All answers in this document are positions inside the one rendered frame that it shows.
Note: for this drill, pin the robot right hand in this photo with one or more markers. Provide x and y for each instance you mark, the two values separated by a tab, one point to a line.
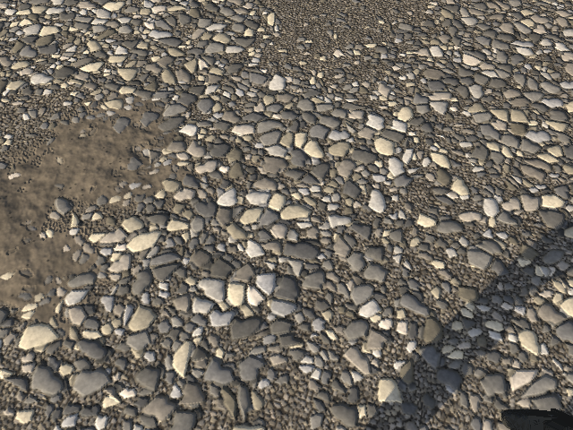
535	419

